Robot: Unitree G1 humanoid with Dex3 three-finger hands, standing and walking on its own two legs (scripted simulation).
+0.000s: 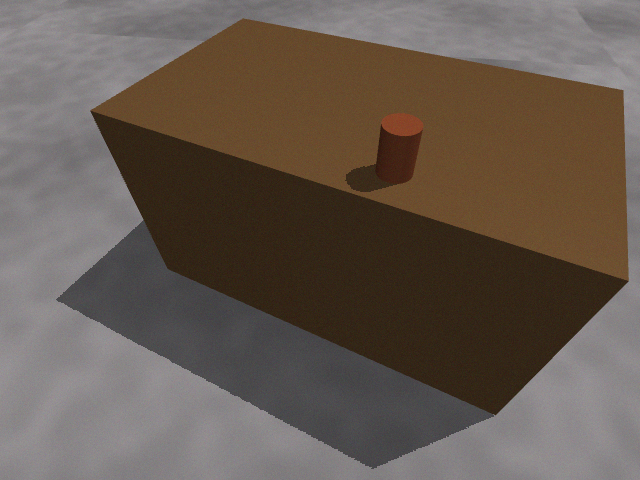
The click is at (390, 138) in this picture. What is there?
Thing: squat round
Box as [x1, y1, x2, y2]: [376, 113, 422, 183]
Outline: 395,113 384,117 381,122 376,162 376,174 384,181 391,183 401,183 407,181 412,176 422,130 422,123 418,118 412,115 404,113
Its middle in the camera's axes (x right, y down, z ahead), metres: +0.16 -0.20 +0.83
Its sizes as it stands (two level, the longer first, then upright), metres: 0.084 0.084 0.120
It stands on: a support 0.70 m high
